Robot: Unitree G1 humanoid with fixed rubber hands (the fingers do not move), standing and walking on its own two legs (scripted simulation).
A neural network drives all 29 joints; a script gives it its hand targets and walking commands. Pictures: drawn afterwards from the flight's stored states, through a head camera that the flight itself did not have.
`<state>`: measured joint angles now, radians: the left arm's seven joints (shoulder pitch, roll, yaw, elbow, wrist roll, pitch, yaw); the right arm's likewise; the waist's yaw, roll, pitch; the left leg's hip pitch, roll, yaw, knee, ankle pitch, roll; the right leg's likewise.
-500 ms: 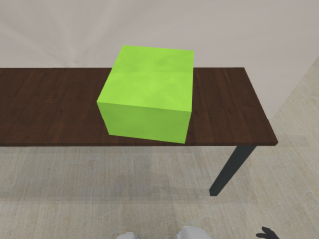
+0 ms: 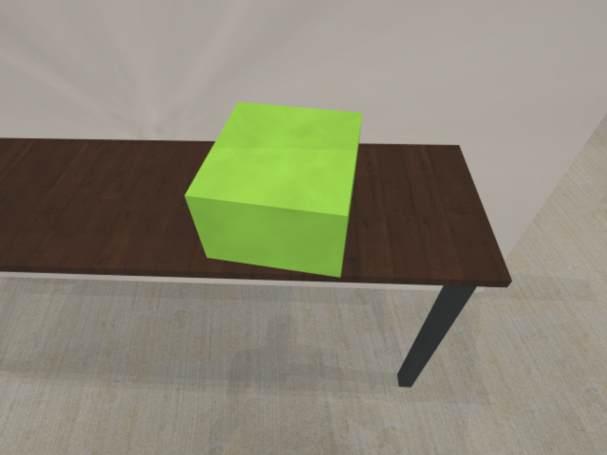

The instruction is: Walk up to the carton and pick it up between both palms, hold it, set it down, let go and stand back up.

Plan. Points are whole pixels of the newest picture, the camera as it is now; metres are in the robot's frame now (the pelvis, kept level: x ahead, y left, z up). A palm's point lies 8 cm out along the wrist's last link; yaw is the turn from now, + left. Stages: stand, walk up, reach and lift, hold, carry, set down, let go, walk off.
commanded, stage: walk up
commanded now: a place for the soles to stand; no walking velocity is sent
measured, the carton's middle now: (286, 184) +0.59 +0.05 +0.00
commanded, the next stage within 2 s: none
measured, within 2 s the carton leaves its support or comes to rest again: neither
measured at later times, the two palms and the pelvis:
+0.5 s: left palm out of the picture +0.10 +0.31 -0.14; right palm out of the picture +0.02 -0.17 -0.14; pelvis +0.05 +0.07 -0.01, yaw -1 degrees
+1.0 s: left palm out of the picture +0.07 +0.26 -0.13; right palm out of the picture +0.06 -0.22 -0.14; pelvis +0.05 +0.02 +0.00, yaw +0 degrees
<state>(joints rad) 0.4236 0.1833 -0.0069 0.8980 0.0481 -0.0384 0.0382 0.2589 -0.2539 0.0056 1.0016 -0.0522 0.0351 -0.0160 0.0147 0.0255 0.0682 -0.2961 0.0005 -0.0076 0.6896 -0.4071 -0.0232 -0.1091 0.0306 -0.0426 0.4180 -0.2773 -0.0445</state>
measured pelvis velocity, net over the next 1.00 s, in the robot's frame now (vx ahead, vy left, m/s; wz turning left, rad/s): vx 0.05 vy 0.02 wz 0.00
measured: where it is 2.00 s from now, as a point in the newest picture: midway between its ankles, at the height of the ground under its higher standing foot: outside the picture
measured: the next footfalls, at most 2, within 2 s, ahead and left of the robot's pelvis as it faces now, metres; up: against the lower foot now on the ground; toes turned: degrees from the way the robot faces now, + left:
left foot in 0.12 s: +0.08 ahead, +0.14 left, +0.00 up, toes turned +2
right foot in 0.56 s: +0.13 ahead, -0.05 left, +0.00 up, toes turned -2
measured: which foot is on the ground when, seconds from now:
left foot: up 0.00-0.10, down 0.12-1.00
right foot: down 0.00-0.14, up 0.16-0.54, down 0.56-1.00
